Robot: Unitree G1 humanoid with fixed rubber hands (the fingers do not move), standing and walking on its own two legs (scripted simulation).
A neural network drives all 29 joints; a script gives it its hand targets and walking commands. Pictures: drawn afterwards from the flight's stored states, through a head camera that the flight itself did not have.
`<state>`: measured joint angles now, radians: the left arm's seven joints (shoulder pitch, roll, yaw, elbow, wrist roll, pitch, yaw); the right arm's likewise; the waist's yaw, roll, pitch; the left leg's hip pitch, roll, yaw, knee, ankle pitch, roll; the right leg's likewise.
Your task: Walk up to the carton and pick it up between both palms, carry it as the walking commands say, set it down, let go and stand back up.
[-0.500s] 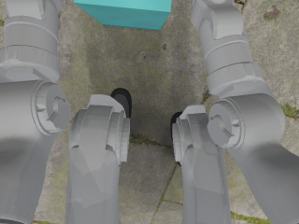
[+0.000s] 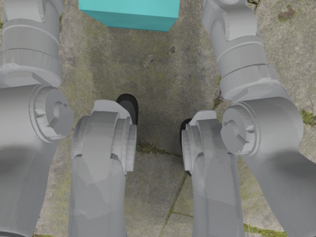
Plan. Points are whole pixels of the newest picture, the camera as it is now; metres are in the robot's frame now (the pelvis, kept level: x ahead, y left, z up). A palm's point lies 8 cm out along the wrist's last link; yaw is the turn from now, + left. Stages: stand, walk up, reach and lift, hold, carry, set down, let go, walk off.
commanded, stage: set down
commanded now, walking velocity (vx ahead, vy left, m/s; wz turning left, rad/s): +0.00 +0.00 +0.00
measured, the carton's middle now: out of the picture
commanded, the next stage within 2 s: none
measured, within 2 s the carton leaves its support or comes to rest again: neither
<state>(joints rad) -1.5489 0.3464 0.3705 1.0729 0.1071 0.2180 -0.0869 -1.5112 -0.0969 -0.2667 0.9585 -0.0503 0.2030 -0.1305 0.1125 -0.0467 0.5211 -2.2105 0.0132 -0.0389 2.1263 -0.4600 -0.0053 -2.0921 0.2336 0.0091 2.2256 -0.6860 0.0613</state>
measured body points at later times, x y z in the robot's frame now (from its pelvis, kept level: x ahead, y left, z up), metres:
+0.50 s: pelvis +0.00 +0.00 +0.00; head +0.38 +0.05 +0.23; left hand +0.54 +0.25 -0.19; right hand +0.57 -0.02 -0.18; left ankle +0.15 +0.13 -0.34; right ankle +0.10 -0.11 -0.34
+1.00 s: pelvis +0.00 +0.01 +0.03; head +0.38 +0.07 +0.24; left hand +0.56 +0.29 -0.14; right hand +0.59 -0.03 -0.14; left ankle +0.15 +0.13 -0.34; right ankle +0.10 -0.11 -0.34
